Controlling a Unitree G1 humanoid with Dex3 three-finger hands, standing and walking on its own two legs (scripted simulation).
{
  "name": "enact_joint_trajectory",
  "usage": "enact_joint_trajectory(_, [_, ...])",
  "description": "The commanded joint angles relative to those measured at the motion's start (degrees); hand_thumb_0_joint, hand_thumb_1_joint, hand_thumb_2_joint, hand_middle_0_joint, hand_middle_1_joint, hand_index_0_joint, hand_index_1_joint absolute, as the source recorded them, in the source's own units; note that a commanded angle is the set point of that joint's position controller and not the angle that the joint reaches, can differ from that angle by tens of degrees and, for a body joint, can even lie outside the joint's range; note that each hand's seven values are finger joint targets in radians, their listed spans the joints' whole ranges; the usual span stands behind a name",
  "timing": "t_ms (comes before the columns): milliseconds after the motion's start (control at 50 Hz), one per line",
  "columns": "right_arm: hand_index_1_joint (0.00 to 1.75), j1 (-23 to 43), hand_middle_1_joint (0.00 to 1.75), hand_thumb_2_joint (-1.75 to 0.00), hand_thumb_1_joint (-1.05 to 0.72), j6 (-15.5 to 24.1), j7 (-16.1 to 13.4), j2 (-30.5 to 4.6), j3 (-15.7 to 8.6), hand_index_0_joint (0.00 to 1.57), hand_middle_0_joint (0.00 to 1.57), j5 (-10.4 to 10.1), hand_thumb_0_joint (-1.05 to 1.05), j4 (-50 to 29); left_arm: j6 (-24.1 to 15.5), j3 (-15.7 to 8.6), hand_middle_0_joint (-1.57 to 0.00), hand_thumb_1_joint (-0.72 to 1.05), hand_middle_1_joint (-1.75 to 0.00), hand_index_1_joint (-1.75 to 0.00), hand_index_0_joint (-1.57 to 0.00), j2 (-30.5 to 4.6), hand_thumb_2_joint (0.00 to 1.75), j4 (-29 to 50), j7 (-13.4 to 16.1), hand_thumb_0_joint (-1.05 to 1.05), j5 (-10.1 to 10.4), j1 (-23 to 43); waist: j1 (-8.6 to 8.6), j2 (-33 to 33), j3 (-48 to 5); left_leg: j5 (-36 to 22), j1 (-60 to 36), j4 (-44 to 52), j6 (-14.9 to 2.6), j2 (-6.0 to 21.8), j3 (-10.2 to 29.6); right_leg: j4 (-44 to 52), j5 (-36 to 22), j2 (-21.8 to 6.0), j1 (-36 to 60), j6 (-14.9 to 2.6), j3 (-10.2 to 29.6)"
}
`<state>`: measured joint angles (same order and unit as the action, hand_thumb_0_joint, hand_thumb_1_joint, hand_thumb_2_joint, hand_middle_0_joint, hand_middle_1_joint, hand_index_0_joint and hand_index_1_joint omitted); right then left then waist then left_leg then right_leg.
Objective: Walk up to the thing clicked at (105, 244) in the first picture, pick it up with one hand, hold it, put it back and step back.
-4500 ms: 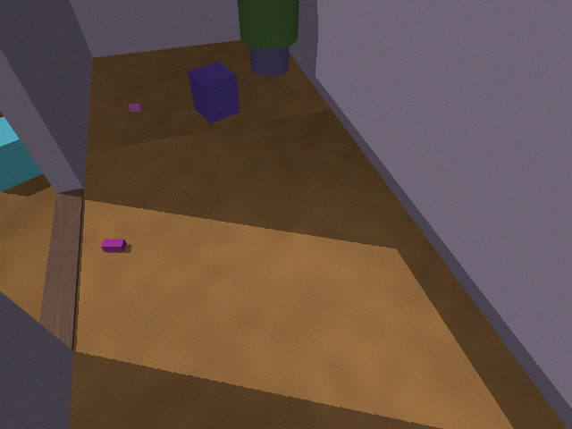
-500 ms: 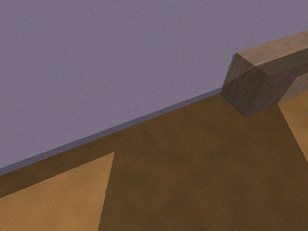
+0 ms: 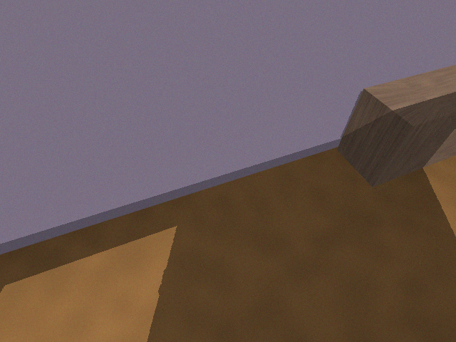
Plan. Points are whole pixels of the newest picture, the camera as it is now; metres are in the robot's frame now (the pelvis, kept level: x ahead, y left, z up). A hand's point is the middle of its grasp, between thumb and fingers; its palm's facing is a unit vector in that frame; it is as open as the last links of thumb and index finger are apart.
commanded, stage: stand
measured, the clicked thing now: out of the picture -0.72 +0.87 -0.76
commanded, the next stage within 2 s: none
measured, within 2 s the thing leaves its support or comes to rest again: neither
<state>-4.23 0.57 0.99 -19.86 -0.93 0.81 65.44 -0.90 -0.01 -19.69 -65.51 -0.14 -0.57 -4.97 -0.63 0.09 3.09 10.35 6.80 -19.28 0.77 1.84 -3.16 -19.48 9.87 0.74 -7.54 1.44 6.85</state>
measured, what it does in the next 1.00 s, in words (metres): stands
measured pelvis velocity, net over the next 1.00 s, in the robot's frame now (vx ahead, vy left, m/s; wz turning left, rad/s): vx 0.01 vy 0.00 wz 0.03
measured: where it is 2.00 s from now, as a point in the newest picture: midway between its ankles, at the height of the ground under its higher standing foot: outside the picture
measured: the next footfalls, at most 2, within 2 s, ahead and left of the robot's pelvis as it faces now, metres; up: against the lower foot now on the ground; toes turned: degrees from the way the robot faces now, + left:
none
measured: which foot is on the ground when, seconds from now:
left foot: down 0.00-1.00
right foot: down 0.00-1.00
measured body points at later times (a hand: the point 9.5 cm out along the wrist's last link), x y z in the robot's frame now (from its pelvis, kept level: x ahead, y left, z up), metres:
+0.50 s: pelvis +0.00 +0.00 +0.00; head +0.01 +0.00 +0.45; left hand +0.07 +0.30 -0.13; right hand +0.09 -0.30 -0.13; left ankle +0.00 +0.13 -0.75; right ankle +0.01 -0.14 -0.75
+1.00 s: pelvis +0.01 +0.00 +0.00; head +0.02 +0.00 +0.45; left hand +0.07 +0.31 -0.13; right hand +0.10 -0.30 -0.13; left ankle +0.00 +0.13 -0.75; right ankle +0.01 -0.14 -0.75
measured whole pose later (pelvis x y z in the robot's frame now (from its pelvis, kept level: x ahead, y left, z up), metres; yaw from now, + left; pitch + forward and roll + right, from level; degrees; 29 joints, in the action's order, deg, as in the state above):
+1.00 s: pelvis +0.01 +0.00 +0.00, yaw +2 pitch -2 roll +0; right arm -5.8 0.6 0.8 -20.1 -0.4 0.6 64.6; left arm -0.7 0.3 -19.9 -64.7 -0.2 -0.5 -6.3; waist -0.2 0.1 3.3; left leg 10.8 6.4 -19.2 0.5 1.0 -1.4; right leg -18.8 10.7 -0.2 -6.1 1.6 5.0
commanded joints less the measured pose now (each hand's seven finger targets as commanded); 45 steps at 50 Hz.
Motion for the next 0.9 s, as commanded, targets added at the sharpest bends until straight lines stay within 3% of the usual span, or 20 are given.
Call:
enact_joint_trajectory(0, [0.3,3.0,0.3,-0.9,-0.9,1.1,-0.8,-12.5,-2.6,0.2,0.2,-0.2,0.0,-3.8,-1.3,-2.4,-0.2,0.9,-0.3,-0.3,-0.2,-12.2,0.9,3.5,0.8,0.0,0.0,1.8,-0.16,0.3,-5.2,-2.2,-3.6,3.6,-2.03,6.5,5.8,2.8,-8.4,-6.2,-2.1,-2.21,2.8])
enact_joint_trajectory(40, [0.3,2.3,0.3,-0.9,-0.9,1.2,-0.8,-12.2,-2.4,0.2,0.2,-0.3,0.0,-3.7,-1.4,-2.4,-0.2,0.9,-0.3,-0.3,-0.2,-12.1,0.9,3.5,0.8,0.0,0.1,1.6,-0.2,-0.1,-5.8,-5.8,-3.5,3.1,-2.2,6.8,5.8,2.7,-11.0,-6.5,-0.6,-2.01,2.6])
enact_joint_trajectory(200, [0.3,2.1,0.3,-0.9,-0.9,0.9,-0.8,-12.4,-2.4,0.2,0.2,-0.4,0.0,-3.9,-1.2,-2.3,-0.2,0.9,-0.3,-0.3,-0.2,-12.3,0.9,3.4,0.8,0.0,0.0,0.9,-0.2,-0.6,-4.2,0.1,-2.7,3.4,-2.16,6.1,6.2,3.9,-5.6,-6.4,-2.5,-2.19,2.5])
enact_joint_trajectory(260, [0.3,1.7,0.3,-0.9,-0.9,0.8,-0.9,-12.3,-2.4,0.2,0.2,-0.3,0.0,-3.9,-1.2,-2.3,-0.2,0.9,-0.3,-0.3,-0.2,-12.3,0.9,3.6,0.9,0.0,-0.1,0.7,-0.2,-0.2,-4.6,-2.7,-2.8,2.8,-2.3,6.2,6.2,3.5,-8.5,-6.7,-1.5,-2.28,2.5])
enact_joint_trajectory(460, [0.3,1.2,0.3,-0.9,-0.9,1.0,-1.0,-12.3,-2.0,0.2,0.2,-0.3,0.0,-4.2,-1.1,-2.3,-0.2,0.9,-0.3,-0.3,-0.2,-12.5,0.9,3.6,0.9,0.0,0.0,0.2,0.06,0.2,-5.1,-5.5,-2.5,2.8,-2.26,6.2,6.6,3.0,-9.3,-7.0,-0.2,-2.1,1.7])
enact_joint_trajectory(600, [0.3,1.1,0.3,-0.9,-0.9,0.8,-0.9,-12.3,-1.9,0.2,0.2,-0.4,0.0,-4.1,-1.0,-2.1,-0.2,0.9,-0.3,-0.3,-0.2,-12.3,0.9,3.6,0.8,0.0,0.0,0.3,0.11,-0.5,-3.4,-2.0,-1.7,3.2,-2.05,5.8,6.9,4.0,-5.8,-6.8,-1.6,-2.13,1.7])
enact_joint_trajectory(740, [0.3,1.1,0.3,-0.9,-0.9,1.1,-1.0,-12.7,-2.0,0.2,0.2,-0.4,0.0,-4.2,-1.0,-2.0,-0.2,0.9,-0.3,-0.3,-0.2,-12.1,0.9,3.9,0.7,0.0,0.2,-0.2,0.45,0.4,-4.5,-5.1,-2.5,2.9,-1.96,5.9,6.9,3.4,-7.6,-6.9,-0.8,-2.16,1.4])
enact_joint_trajectory(840, [0.3,0.8,0.3,-0.9,-0.9,1.2,-1.1,-12.7,-2.0,0.2,0.2,-0.4,0.0,-4.4,-1.0,-2.2,-0.2,0.9,-0.3,-0.3,-0.2,-12.3,0.9,4.1,0.8,0.0,0.0,0.0,0.4,0.3,-6.0,-9.8,-3.8,2.2,-2.22,6.2,6.6,2.5,-12.1,-7.2,0.8,-2.16,0.9])
enact_joint_trajectory(880, [0.3,0.6,0.3,-0.9,-0.9,1.1,-1.1,-12.3,-1.9,0.2,0.2,-0.5,0.0,-4.3,-0.9,-2.1,-0.2,0.9,-0.3,-0.3,-0.2,-12.5,0.9,3.9,0.8,0.0,0.2,0.2,0.22,-0.3,-5.1,-8.9,-3.4,2.4,-2.05,6.0,6.7,2.8,-10.6,-7.1,0.2,-2.11,0.9])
